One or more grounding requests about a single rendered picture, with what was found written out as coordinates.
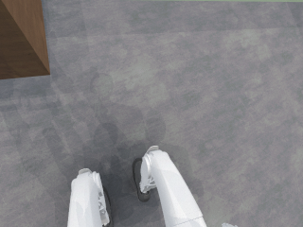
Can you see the robot shin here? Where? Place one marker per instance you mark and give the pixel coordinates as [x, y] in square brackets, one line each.
[146, 184]
[101, 203]

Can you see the right robot shin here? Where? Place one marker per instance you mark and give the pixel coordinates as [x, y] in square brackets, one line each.
[146, 184]

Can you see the left robot shin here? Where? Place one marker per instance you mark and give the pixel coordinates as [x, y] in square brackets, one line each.
[101, 203]

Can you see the cabinet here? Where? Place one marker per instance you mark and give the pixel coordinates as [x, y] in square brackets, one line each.
[23, 48]

